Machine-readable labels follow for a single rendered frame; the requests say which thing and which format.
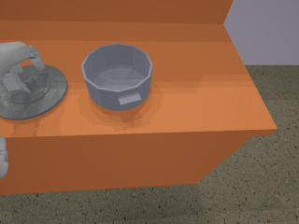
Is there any knob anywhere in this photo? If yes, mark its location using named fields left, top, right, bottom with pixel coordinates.
left=21, top=75, right=36, bottom=90

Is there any left robot forearm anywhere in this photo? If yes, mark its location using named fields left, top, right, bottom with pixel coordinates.
left=0, top=51, right=11, bottom=95

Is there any pot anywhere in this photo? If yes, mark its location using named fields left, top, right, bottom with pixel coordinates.
left=81, top=43, right=153, bottom=111

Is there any lid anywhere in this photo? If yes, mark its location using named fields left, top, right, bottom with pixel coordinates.
left=0, top=64, right=68, bottom=120

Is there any table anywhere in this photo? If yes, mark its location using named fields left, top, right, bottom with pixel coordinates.
left=0, top=0, right=278, bottom=195

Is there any left robot hand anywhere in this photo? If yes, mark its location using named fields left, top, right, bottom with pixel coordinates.
left=0, top=41, right=45, bottom=94

